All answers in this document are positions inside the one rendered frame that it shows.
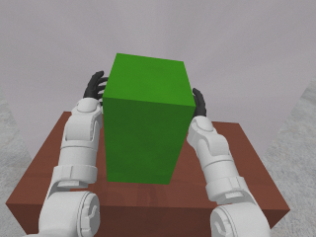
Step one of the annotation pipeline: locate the robot left hand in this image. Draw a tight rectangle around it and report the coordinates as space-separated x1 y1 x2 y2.
83 70 109 106

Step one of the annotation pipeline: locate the robot right hand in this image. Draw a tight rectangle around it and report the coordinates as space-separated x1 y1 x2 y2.
191 88 206 122

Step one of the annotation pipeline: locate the pedestal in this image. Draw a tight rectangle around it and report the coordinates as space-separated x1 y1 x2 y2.
5 111 290 237

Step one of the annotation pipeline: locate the robot left upper arm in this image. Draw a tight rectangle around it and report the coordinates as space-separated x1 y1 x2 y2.
22 191 101 237

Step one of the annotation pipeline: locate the robot right forearm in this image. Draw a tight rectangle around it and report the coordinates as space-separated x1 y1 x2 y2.
187 116 272 235

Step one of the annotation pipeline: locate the robot left forearm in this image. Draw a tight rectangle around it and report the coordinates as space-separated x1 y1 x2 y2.
39 97 103 231

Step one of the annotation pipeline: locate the robot right upper arm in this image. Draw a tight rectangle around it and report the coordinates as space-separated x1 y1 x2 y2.
210 201 272 237

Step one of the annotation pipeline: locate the carton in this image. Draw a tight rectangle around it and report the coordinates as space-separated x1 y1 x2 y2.
102 53 196 185

